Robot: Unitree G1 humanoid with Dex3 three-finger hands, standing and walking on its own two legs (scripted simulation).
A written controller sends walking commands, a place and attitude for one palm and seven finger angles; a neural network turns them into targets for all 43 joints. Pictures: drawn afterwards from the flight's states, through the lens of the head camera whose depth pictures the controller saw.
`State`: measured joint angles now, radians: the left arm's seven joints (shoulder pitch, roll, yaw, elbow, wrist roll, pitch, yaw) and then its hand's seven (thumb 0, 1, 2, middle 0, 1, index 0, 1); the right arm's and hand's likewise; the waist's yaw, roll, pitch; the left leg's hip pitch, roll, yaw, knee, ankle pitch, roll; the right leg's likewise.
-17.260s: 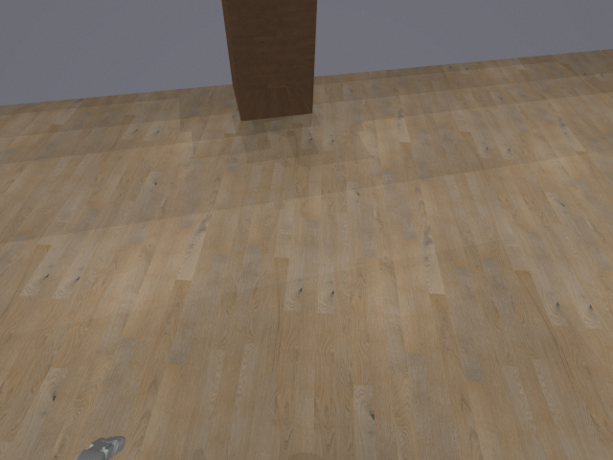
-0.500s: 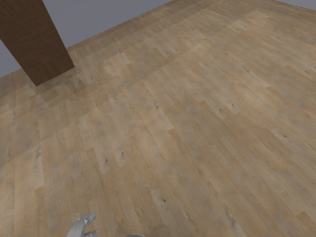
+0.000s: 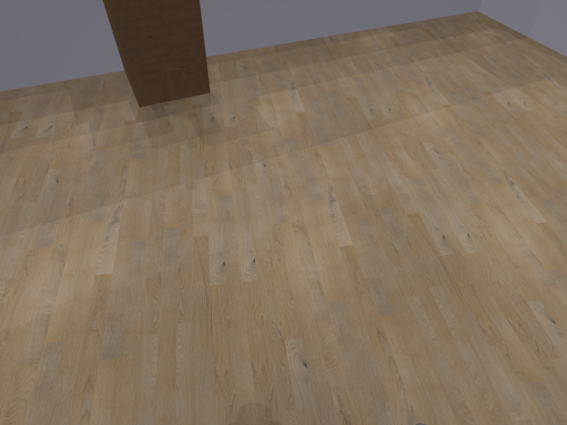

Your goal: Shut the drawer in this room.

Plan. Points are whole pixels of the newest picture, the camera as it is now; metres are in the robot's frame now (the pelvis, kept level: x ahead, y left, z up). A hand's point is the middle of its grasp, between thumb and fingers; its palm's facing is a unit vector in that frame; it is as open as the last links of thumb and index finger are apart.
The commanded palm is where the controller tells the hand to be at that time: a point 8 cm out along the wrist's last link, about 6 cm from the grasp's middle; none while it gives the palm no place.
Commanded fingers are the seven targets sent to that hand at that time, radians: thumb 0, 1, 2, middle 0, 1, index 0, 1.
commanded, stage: stand and wait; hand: left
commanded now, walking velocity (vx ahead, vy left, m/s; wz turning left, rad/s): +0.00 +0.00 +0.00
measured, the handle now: out of the picture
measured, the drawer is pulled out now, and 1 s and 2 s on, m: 0.26 0.26 0.26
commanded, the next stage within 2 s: turn or walk to find it in 0.96 s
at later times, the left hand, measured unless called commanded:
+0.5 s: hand out of the picture +0.01 +0.16 -0.17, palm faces +0.02 -0.98 -0.20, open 7.3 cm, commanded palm none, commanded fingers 0.00 0.90 0.90 -0.20 -0.30 -0.20 -0.30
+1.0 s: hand out of the picture -0.04 +0.14 -0.17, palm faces +0.04 -0.99 -0.15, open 7.4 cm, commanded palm none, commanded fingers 0.00 0.90 0.90 -0.20 -0.30 -0.20 -0.30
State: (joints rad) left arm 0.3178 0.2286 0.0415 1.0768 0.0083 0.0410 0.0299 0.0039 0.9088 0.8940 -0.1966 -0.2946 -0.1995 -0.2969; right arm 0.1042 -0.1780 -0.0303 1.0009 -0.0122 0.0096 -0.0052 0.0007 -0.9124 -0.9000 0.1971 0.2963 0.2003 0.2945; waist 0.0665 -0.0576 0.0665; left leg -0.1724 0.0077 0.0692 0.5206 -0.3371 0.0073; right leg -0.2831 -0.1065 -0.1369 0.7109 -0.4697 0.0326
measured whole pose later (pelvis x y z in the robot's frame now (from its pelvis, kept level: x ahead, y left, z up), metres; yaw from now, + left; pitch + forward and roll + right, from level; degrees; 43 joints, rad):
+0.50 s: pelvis -0.01 -0.02 +0.01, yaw +0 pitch -2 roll +0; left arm 0.25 0.16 0.00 1.13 0.00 0.00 0.03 0.01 0.93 0.89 -0.20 -0.29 -0.20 -0.30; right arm 0.27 -0.18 -0.02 1.15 -0.01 0.01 -0.03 -0.01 -0.92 -0.90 0.20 0.30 0.20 0.29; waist 0.00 0.00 0.04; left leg -0.10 0.04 0.06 0.41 -0.27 -0.02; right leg -0.17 -0.04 -0.08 0.46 -0.25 0.00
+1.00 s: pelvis -0.02 -0.02 +0.01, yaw -1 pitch -2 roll +0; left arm 0.30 0.11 0.00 1.15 0.00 0.00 0.03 0.00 0.91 0.89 -0.20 -0.29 -0.20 -0.30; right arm 0.31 -0.10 -0.01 1.16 -0.01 -0.01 -0.03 0.00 -0.91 -0.90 0.20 0.30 0.20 0.29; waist 0.00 0.00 0.04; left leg -0.12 0.05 0.07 0.41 -0.25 -0.02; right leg -0.18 -0.03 -0.07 0.42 -0.21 0.00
